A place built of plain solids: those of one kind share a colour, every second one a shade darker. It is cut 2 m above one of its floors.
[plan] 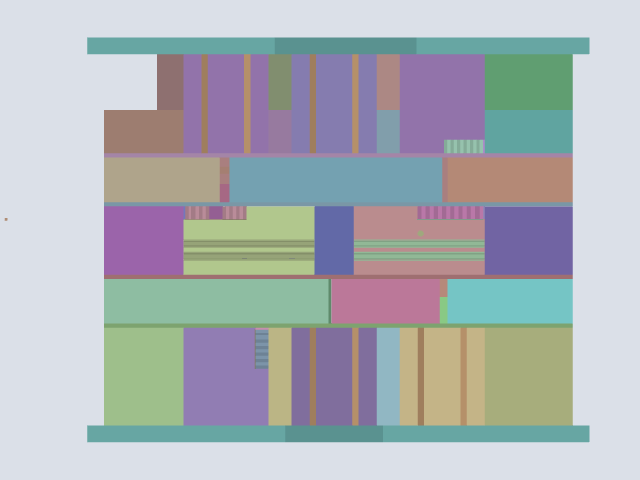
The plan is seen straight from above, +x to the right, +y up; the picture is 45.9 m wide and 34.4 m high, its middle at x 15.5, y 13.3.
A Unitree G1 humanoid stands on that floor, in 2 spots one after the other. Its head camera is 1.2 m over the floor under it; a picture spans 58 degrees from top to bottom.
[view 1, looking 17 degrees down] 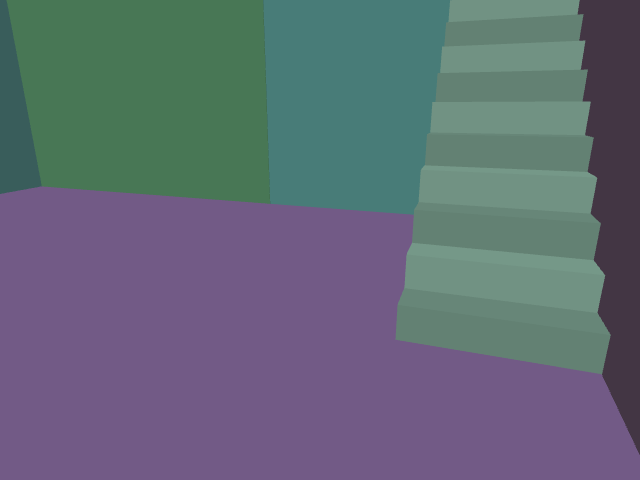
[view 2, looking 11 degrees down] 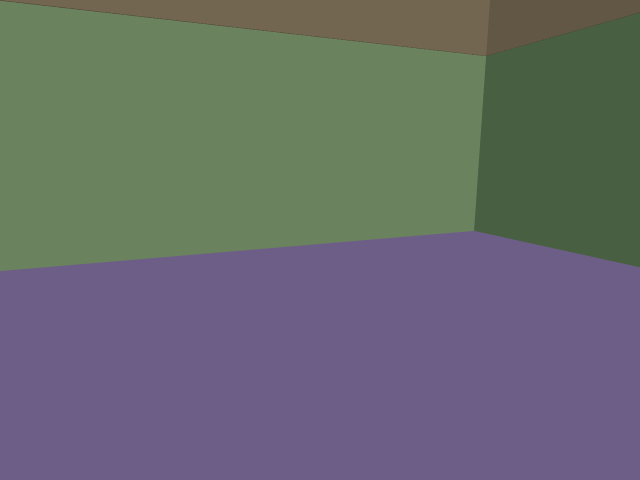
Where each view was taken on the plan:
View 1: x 22.28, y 20.19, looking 19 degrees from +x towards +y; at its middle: floor_basins_gravel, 4.10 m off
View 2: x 11.13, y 1.98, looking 157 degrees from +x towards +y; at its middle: floor_hall0a_concrete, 6.00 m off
